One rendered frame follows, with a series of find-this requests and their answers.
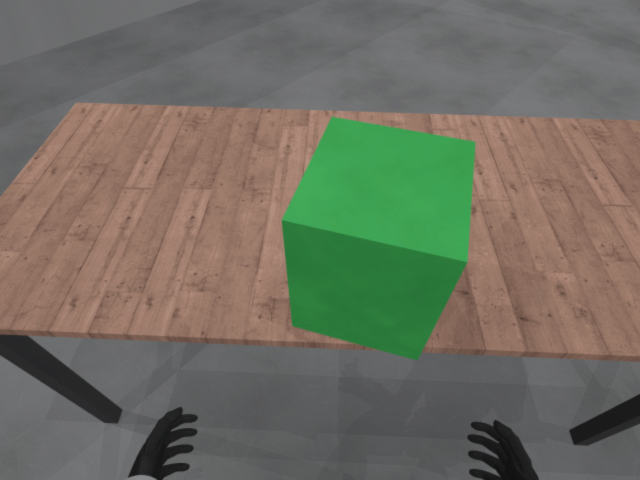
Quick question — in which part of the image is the right robot hand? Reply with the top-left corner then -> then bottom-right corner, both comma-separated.
467,420 -> 539,480

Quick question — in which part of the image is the left robot hand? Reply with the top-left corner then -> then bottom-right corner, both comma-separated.
128,407 -> 198,480

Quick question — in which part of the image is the table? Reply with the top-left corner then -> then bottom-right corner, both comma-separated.
0,103 -> 640,446

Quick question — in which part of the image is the carton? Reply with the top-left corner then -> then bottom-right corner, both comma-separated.
282,117 -> 475,360

